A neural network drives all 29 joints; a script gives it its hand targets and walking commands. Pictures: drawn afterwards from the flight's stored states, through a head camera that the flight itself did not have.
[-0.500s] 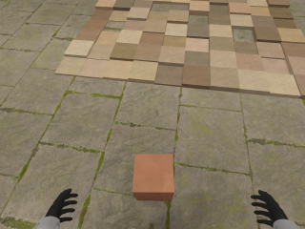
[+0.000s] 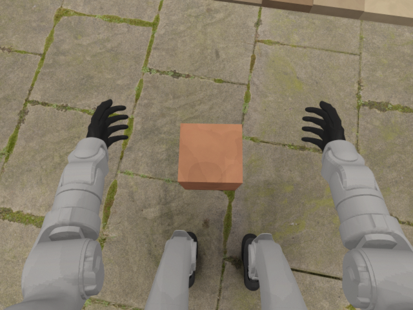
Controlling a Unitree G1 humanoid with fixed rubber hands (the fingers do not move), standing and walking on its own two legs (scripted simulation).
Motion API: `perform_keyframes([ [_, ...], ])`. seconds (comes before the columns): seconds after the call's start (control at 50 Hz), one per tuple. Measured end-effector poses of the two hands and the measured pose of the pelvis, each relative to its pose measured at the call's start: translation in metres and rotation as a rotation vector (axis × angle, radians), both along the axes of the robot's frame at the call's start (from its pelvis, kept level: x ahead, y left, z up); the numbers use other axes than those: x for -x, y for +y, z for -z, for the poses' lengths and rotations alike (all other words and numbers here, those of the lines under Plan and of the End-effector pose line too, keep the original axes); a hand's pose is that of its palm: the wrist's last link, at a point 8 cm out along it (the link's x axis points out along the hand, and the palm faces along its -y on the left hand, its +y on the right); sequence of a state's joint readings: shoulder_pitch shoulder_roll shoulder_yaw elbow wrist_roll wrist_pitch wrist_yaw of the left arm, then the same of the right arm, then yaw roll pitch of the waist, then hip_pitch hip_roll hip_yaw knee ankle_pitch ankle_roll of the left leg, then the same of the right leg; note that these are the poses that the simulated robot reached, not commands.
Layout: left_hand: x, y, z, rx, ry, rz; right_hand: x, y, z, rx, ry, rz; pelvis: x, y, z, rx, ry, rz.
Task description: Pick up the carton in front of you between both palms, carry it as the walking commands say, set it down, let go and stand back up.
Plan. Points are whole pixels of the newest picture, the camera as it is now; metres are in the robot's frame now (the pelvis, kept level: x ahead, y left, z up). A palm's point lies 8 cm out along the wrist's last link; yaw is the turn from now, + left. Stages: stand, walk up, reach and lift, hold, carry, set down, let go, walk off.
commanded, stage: reach and lift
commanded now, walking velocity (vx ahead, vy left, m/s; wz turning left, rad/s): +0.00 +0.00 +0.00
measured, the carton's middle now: (210, 160) +0.49 +0.04 -0.55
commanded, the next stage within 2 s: none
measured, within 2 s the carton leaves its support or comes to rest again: leaves its support in 1.96 s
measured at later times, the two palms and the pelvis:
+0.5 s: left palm (136, 124) +0.50 +0.22 -0.20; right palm (289, 127) +0.51 -0.16 -0.21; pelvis +0.01 +0.00 -0.07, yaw -1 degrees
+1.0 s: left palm (156, 152) +0.49 +0.22 -0.43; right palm (267, 152) +0.50 -0.15 -0.43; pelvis -0.04 -0.01 -0.27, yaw -1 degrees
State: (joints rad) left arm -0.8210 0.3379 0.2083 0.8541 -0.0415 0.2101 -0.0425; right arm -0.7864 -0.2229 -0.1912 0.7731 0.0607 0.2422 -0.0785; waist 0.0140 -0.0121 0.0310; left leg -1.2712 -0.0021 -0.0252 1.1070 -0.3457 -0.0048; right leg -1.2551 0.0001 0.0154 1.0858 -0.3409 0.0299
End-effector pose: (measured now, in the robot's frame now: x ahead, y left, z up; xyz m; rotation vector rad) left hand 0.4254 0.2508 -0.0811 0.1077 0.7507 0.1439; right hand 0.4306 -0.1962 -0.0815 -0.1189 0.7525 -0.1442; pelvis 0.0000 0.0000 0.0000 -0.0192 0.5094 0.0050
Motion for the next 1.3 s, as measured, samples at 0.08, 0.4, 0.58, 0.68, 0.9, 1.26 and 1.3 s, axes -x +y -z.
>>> perform_keyframes([
  [0.08,-0.030,-0.008,0.008,0.027,-0.040,0.000,-0.029,0.015,0.009,-0.022,-0.036,0.004,0.012,0.001,0.013,0.003,0.061,-0.001],
  [0.4,-0.086,-0.027,0.074,0.058,-0.096,-0.014,-0.082,0.041,0.076,-0.058,-0.091,0.006,-0.005,0.004,0.039,0.010,0.306,0.000],
  [0.58,-0.071,-0.029,0.174,0.048,-0.047,-0.035,-0.070,0.034,0.177,-0.055,-0.053,0.012,-0.012,0.000,0.106,0.008,0.415,0.007],
  [0.68,-0.064,-0.026,0.234,0.035,-0.051,-0.037,-0.064,0.032,0.236,-0.051,-0.057,-0.003,-0.002,-0.004,0.156,0.005,0.404,0.010],
  [0.9,-0.064,-0.028,0.313,0.048,-0.063,-0.043,-0.067,0.038,0.313,-0.062,-0.060,-0.004,0.031,-0.009,0.242,0.005,0.265,0.014],
  [1.26,-0.068,-0.040,0.404,0.047,-0.018,-0.030,-0.068,0.040,0.402,-0.062,-0.022,-0.018,0.034,-0.003,0.300,0.008,0.140,0.015],
  [1.3,-0.069,-0.042,0.402,0.050,-0.028,-0.032,-0.070,0.041,0.400,-0.065,-0.034,-0.025,0.032,-0.003,0.302,0.007,0.143,0.015],
])
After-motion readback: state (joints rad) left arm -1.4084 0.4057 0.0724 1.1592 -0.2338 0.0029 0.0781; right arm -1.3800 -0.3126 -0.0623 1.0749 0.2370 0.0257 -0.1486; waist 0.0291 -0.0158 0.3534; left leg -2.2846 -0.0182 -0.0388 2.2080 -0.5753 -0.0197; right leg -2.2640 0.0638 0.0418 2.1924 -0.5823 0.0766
